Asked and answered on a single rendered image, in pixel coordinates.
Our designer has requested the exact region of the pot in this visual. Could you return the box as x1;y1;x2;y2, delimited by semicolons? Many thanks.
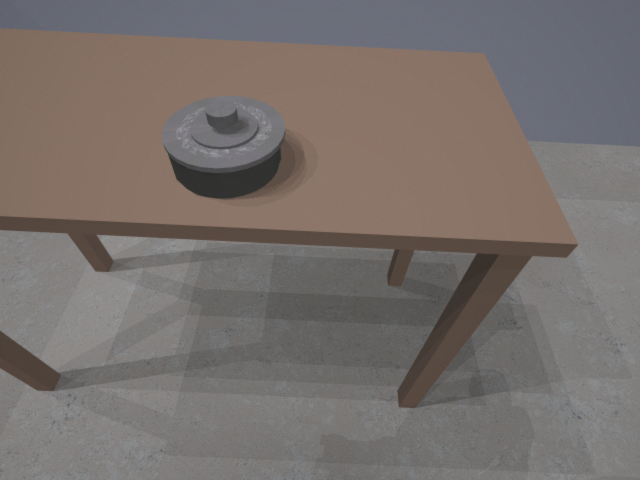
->
168;148;281;199

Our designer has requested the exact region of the knob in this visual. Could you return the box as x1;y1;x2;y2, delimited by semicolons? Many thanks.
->
205;100;238;129

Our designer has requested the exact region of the lid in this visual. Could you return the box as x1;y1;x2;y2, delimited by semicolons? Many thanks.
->
162;96;285;173

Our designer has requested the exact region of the table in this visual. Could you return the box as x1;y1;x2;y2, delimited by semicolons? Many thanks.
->
0;28;578;408

